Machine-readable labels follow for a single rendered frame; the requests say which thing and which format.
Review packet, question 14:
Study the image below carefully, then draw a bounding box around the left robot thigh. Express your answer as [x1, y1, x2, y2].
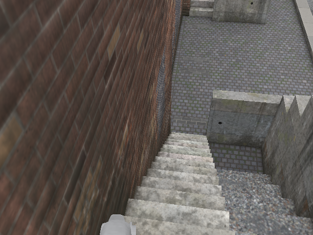
[100, 219, 136, 235]

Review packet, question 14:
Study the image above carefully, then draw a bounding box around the left robot shin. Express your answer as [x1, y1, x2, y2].
[100, 214, 124, 235]

